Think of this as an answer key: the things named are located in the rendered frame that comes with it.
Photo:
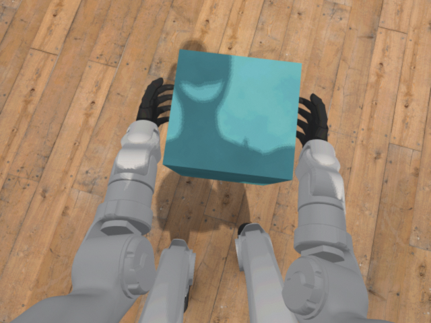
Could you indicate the carton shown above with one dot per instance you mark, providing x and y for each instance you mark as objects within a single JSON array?
[{"x": 233, "y": 118}]

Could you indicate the left robot hand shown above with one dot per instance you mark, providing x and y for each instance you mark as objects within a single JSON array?
[{"x": 148, "y": 109}]

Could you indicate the right robot hand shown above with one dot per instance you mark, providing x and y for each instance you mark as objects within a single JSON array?
[{"x": 316, "y": 126}]

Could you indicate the right robot forearm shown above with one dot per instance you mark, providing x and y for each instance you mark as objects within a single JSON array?
[{"x": 321, "y": 227}]

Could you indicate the left robot upper arm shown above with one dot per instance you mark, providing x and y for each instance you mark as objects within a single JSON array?
[{"x": 109, "y": 274}]

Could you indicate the left robot forearm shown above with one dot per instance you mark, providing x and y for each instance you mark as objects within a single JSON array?
[{"x": 127, "y": 205}]

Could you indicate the right robot upper arm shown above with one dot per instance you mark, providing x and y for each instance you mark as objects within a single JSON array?
[{"x": 319, "y": 291}]

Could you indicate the right robot shin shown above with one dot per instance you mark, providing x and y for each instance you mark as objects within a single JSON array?
[{"x": 253, "y": 227}]

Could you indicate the robot right foot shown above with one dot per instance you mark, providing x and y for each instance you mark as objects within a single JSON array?
[{"x": 242, "y": 227}]

